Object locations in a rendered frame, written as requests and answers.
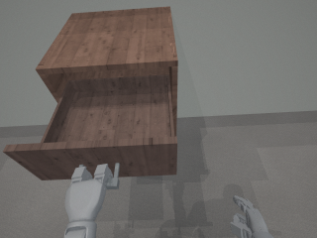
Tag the robot left hand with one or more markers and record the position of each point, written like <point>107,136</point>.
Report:
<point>84,198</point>

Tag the drawer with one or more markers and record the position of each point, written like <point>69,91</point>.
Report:
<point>126,120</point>

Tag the robot right hand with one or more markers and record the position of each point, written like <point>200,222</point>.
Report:
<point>243,226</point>

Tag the cabinet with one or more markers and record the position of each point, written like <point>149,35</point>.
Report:
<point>111,44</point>

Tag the handle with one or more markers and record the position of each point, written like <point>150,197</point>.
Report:
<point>111,183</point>

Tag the robot left forearm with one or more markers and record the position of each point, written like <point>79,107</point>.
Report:
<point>82,228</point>

